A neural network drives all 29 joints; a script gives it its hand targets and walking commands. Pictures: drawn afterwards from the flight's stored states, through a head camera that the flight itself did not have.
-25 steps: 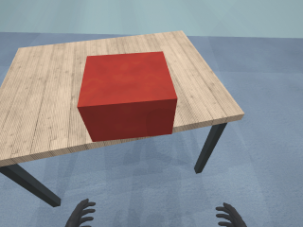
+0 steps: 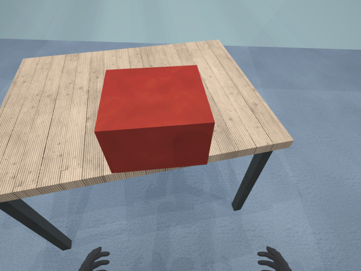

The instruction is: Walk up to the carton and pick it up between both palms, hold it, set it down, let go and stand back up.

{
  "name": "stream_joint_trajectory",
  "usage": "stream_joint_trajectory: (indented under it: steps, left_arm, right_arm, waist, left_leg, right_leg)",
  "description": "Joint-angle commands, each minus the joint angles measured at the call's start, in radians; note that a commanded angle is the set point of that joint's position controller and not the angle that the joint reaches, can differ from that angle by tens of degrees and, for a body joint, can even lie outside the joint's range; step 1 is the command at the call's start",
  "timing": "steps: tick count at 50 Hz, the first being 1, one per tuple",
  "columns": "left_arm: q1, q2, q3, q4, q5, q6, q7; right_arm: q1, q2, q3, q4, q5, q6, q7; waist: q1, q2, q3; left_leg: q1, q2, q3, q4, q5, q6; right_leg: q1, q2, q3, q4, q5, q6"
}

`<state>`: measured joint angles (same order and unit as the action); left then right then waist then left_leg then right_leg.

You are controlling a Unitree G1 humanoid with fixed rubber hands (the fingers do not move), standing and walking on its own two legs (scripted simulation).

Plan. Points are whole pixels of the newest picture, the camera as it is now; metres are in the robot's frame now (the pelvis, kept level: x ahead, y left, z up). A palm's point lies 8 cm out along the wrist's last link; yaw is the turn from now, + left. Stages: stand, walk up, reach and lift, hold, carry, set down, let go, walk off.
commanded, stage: stand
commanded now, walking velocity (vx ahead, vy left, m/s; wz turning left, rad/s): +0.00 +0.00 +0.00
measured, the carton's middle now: (156, 116) +0.55 +0.08 -0.01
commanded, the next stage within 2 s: walk up in 0.56 s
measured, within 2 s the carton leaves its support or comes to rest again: neither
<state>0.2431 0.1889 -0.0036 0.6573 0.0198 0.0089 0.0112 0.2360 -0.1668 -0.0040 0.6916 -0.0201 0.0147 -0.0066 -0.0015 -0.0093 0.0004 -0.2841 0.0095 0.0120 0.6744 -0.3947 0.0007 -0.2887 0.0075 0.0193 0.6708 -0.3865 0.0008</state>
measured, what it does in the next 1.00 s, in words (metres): steps on the spot: left foot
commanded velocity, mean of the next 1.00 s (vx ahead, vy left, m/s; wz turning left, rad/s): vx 0.02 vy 0.01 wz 0.00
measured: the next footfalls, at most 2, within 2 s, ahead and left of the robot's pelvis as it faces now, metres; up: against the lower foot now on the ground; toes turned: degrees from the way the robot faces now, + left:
left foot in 0.92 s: +0.10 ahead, +0.15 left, +0.00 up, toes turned +4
right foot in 1.20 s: +0.05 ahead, -0.04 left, +0.00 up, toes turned +2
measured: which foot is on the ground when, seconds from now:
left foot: down 0.00-0.76, up 0.78-0.90, down 0.92-1.00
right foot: down 0.00-0.94, up 0.96-1.00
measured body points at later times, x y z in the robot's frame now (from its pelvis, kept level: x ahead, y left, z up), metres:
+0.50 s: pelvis +0.01 +0.01 +0.00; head +0.02 +0.01 +0.45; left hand +0.12 +0.24 -0.12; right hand +0.12 -0.23 -0.12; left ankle -0.02 +0.12 -0.72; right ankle -0.02 -0.12 -0.72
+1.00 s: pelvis +0.04 +0.06 +0.01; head +0.05 +0.08 +0.45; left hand +0.01 +0.32 -0.15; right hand +0.13 -0.19 -0.12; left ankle +0.06 +0.14 -0.72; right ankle -0.02 -0.11 -0.71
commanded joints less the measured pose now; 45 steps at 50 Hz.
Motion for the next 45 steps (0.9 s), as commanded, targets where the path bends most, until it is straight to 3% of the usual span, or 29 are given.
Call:
stream_joint_trajectory:
  steps: [1, 3, 7, 9, 10, 11, 13, 15, 18, 20, 22, 27, 31, 33, 35, 36, 37, 38, 39, 40, 41, 42, 43, 44, 45]
  left_arm:
    - [-0.025, 0.099, 0.03, -0.076, 0.003, -0.014, 0.004]
    - [-0.028, 0.076, 0.025, -0.074, -0.001, -0.012, 0.008]
    - [0.013, 0.077, 0.031, -0.057, -0.003, -0.011, 0.009]
    - [-0.003, 0.09, 0.032, -0.053, -0.001, -0.013, 0.01]
    - [0.009, 0.095, 0.035, -0.048, -0.003, -0.011, 0.01]
    - [0.023, 0.075, 0.031, -0.04, -0.001, -0.009, 0.006]
    - [-0.03, 0.081, 0.032, -0.048, -0.001, -0.008, 0.003]
    - [0.017, 0.074, 0.033, -0.03, -0.002, -0.002, 0.011]
    - [0.014, 0.09, 0.039, -0.018, -0.002, -0.003, 0.011]
    - [0.013, 0.09, 0.042, -0.014, -0.003, -0.004, 0.011]
    - [0.016, 0.077, 0.037, -0.003, -0.003, -0.007, 0.012]
    - [0.024, 0.1, 0.043, 0.013, -0.007, -0.012, 0.016]
    - [0.027, 0.088, 0.045, 0.036, -0.01, -0.008, 0.018]
    - [0.042, 0.087, 0.041, 0.06, -0.007, -0.005, 0.016]
    - [0.027, 0.092, 0.043, 0.063, -0.004, -0.006, 0.02]
    - [0.035, 0.09, 0.044, 0.071, -0.005, -0.004, 0.021]
    - [0.064, 0.093, 0.046, 0.094, -0.008, -0.005, 0.02]
    - [0.266, 0.239, 0.105, 0.131, 0.002, -0.007, 0.041]
    - [0.38, 0.343, 0.135, 0.19, 0.017, -0.001, 0.049]
    - [0.396, 0.345, 0.143, 0.226, 0.017, 0.0, 0.054]
    - [0.371, 0.285, 0.126, 0.233, 0.021, -0.012, 0.049]
    - [0.116, 0.101, 0.032, 0.194, -0.01, -0.023, 0.044]
    - [0.0, 0.069, 0.027, 0.192, 0.0, -0.036, 0.036]
    - [-0.018, 0.088, 0.039, 0.176, 0.003, -0.04, 0.032]
    - [-0.017, 0.134, 0.059, 0.17, 0.0, -0.035, 0.032]
  right_arm:
    - [-0.005, -0.088, -0.029, -0.066, 0.001, -0.013, -0.001]
    - [-0.02, -0.086, -0.026, -0.078, 0.0, -0.021, -0.004]
    - [-0.008, -0.093, -0.032, -0.054, -0.002, -0.019, -0.013]
    - [0.019, -0.106, -0.036, -0.049, 0.002, -0.019, -0.013]
    - [0.021, -0.09, -0.03, -0.046, 0.003, -0.019, -0.015]
    - [-0.001, -0.103, -0.034, -0.05, 0.002, -0.018, -0.012]
    - [0.004, -0.108, -0.036, -0.045, 0.004, -0.015, -0.013]
    - [0.015, -0.11, -0.037, -0.043, 0.001, -0.019, -0.015]
    - [0.011, -0.093, -0.035, -0.044, 0.002, -0.022, -0.01]
    - [0.008, -0.109, -0.038, -0.035, 0.001, -0.02, -0.012]
    - [0.029, -0.116, -0.043, -0.026, 0.002, -0.016, -0.017]
    - [0.033, -0.103, -0.042, -0.015, 0.006, -0.025, -0.022]
    - [0.035, -0.112, -0.05, 0.001, 0.002, -0.021, -0.024]
    - [0.047, -0.105, -0.047, 0.022, 0.004, -0.013, -0.025]
    - [0.054, -0.098, -0.047, 0.029, 0.006, -0.016, -0.024]
    - [0.04, -0.097, -0.046, 0.036, 0.005, -0.015, -0.027]
    - [0.046, -0.121, -0.042, 0.072, -0.006, -0.016, -0.027]
    - [0.04, -0.214, -0.067, 0.049, -0.02, 0.009, 0.007]
    - [-0.102, -0.165, -0.06, -0.014, -0.043, 0.026, 0.024]
    - [-0.183, -0.164, -0.063, -0.052, -0.056, 0.024, 0.036]
    - [-0.206, -0.161, -0.068, -0.051, -0.046, 0.011, 0.041]
    - [-0.119, -0.063, -0.052, -0.037, 0.009, -0.033, 0.029]
    - [-0.009, -0.003, -0.03, 0.027, 0.024, -0.053, 0.025]
    - [0.069, -0.013, -0.03, 0.093, 0.032, -0.06, 0.019]
    - [0.15, -0.04, -0.04, 0.135, 0.028, -0.057, 0.006]
  waist:
    - [-0.006, 0.006, 0.002]
    - [-0.004, -0.035, -0.027]
    - [0.01, 0.061, -0.037]
    - [-0.004, 0.018, -0.027]
    - [0.002, 0.044, -0.036]
    - [0.009, 0.029, -0.039]
    - [-0.006, 0.005, 0.002]
    - [0.008, 0.021, -0.028]
    - [0.004, 0.005, -0.019]
    - [0.001, 0.041, -0.015]
    - [0.002, -0.013, 0.001]
    - [-0.005, 0.027, -0.058]
    - [0.001, 0.006, 0.001]
    - [-0.003, 0.031, 0.041]
    - [-0.007, 0.009, 0.02]
    - [0.002, 0.028, 0.055]
    - [0.012, 0.021, 0.043]
    - [0.114, 0.061, -0.021]
    - [0.184, -0.14, 0.074]
    - [0.199, -0.17, 0.168]
    - [0.17, -0.131, 0.191]
    - [-0.007, -0.209, 0.222]
    - [-0.057, -0.23, 0.075]
    - [-0.058, -0.224, -0.013]
    - [-0.07, -0.218, -0.037]
  left_leg:
    - [-0.009, 0.031, -0.051, -0.122, 0.245, 0.024]
    - [0.01, 0.039, -0.055, -0.123, 0.307, 0.026]
    - [0.033, 0.053, -0.062, -0.133, 0.337, 0.037]
    - [-0.002, 0.049, -0.067, -0.132, 0.315, 0.038]
    - [0.003, 0.045, -0.07, -0.148, 0.318, 0.037]
    - [0.035, 0.044, -0.058, -0.14, 0.309, 0.037]
    - [0.012, 0.038, -0.058, -0.148, 0.308, 0.036]
    - [0.021, 0.05, -0.073, -0.161, 0.309, 0.042]
    - [0.018, 0.041, -0.067, -0.144, 0.337, 0.04]
    - [0.04, 0.038, -0.06, -0.149, 0.325, 0.04]
    - [0.034, 0.044, -0.068, -0.148, 0.337, 0.046]
    - [0.103, 0.046, -0.056, -0.133, 0.411, 0.047]
    - [0.072, 0.054, -0.068, -0.152, 0.427, 0.052]
    - [0.078, 0.049, -0.069, -0.17, 0.349, 0.048]
    - [0.064, 0.048, -0.067, -0.17, 0.371, 0.048]
    - [0.036, 0.054, -0.073, -0.18, 0.37, 0.054]
    - [0.042, 0.063, -0.092, -0.2, 0.378, 0.059]
    - [-0.306, -0.012, -0.011, 0.019, -0.192, 0.016]
    - [-0.549, -0.024, 0.028, 0.265, -0.231, -0.024]
    - [-0.587, 0.036, -0.059, 0.327, -0.14, -0.022]
    - [-0.588, 0.047, -0.086, 0.357, -0.068, -0.025]
    - [-0.269, 0.005, -0.077, 0.174, -0.037, -0.004]
    - [-0.144, -0.019, -0.032, 0.029, -0.045, 0.007]
    - [-0.049, -0.059, 0.041, -0.066, 0.042, -0.002]
    - [0.083, -0.076, 0.076, -0.199, 0.176, -0.003]
  right_leg:
    - [-0.011, -0.044, 0.063, -0.132, 0.263, -0.034]
    - [0.012, -0.038, 0.051, -0.109, 0.314, -0.035]
    - [0.021, -0.035, 0.043, -0.1, 0.309, -0.031]
    - [0.044, -0.046, 0.043, -0.107, 0.329, -0.032]
    - [0.054, -0.036, 0.04, -0.096, 0.305, -0.028]
    - [0.032, -0.037, 0.045, -0.108, 0.307, -0.03]
    - [0.017, -0.035, 0.042, -0.115, 0.279, -0.029]
    - [0.04, -0.028, 0.031, -0.106, 0.26, -0.024]
    - [0.046, -0.039, 0.043, -0.11, 0.303, -0.031]
    - [0.023, -0.043, 0.046, -0.125, 0.297, -0.026]
    - [0.029, -0.042, 0.041, -0.124, 0.303, -0.031]
    - [0.061, -0.052, 0.054, -0.121, 0.395, -0.036]
    - [0.067, -0.052, 0.048, -0.125, 0.416, -0.033]
    - [0.014, -0.044, 0.056, -0.154, 0.319, -0.032]
    - [0.064, -0.053, 0.055, -0.147, 0.359, -0.036]
    - [0.06, -0.051, 0.054, -0.158, 0.347, -0.035]
    - [0.074, -0.067, 0.082, -0.168, 0.358, -0.054]
    - [0.366, -0.294, 0.342, -0.291, -0.248, -0.135]
    - [0.365, -0.498, 0.683, -0.51, -0.564, -0.223]
    - [0.27, -0.531, 0.802, -0.551, -0.57, -0.265]
    - [0.249, -0.482, 0.749, -0.526, -0.417, -0.252]
    - [0.039, -0.223, 0.313, -0.373, 0.487, -0.184]
    - [0.114, -0.134, 0.11, -0.272, 0.802, -0.134]
    - [0.127, -0.09, 0.035, -0.232, 0.832, -0.107]
    - [0.093, -0.075, 0.017, -0.174, 0.695, -0.085]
